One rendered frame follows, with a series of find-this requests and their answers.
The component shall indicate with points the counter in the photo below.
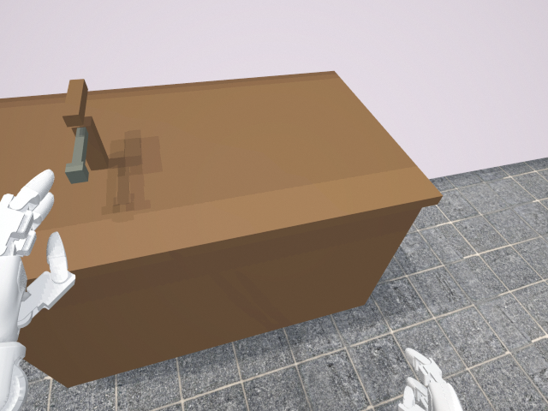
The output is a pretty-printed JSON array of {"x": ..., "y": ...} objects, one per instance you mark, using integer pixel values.
[{"x": 214, "y": 211}]

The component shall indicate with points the robot left hand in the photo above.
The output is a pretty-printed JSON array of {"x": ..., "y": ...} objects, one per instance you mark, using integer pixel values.
[{"x": 20, "y": 216}]

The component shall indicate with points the robot right hand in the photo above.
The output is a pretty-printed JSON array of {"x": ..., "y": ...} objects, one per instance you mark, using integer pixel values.
[{"x": 439, "y": 396}]

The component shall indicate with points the robot left forearm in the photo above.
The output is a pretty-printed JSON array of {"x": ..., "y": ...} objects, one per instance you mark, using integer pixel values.
[{"x": 13, "y": 381}]

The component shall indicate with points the tap lever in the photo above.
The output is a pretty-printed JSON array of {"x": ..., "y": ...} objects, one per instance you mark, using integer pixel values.
[{"x": 76, "y": 171}]

